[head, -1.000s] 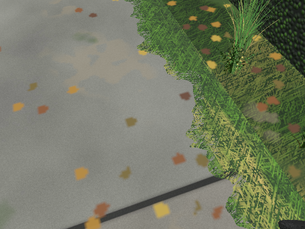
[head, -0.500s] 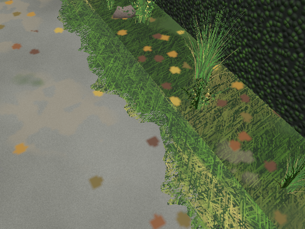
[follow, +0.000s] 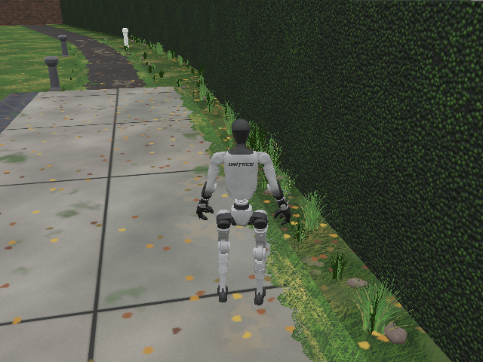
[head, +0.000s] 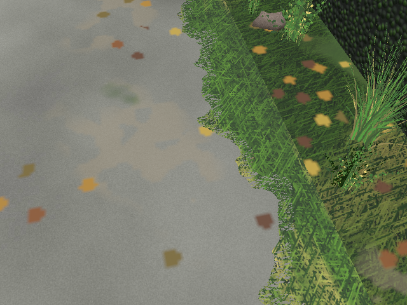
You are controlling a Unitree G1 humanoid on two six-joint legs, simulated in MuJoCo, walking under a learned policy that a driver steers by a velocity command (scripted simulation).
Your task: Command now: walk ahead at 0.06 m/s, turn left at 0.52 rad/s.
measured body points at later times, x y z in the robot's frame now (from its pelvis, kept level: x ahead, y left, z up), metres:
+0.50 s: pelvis +0.02 +0.02 +0.00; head +0.05 +0.05 +0.45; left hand +0.10 +0.34 -0.11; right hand +0.25 -0.21 -0.08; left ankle +0.02 +0.12 -0.74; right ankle +0.08 -0.12 -0.71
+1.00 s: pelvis +0.02 +0.02 +0.00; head +0.03 +0.03 +0.45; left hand +0.04 +0.31 -0.13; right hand +0.23 -0.19 -0.11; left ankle -0.04 +0.14 -0.74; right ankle +0.07 -0.11 -0.74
